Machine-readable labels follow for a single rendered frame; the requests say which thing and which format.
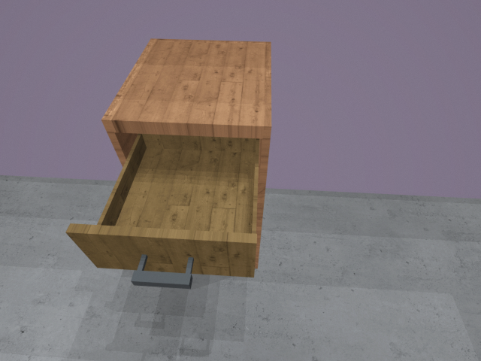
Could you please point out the cabinet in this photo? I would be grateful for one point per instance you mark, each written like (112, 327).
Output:
(197, 88)

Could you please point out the handle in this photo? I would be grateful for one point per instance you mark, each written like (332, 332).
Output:
(162, 279)

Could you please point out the drawer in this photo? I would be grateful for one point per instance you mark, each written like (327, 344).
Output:
(180, 196)

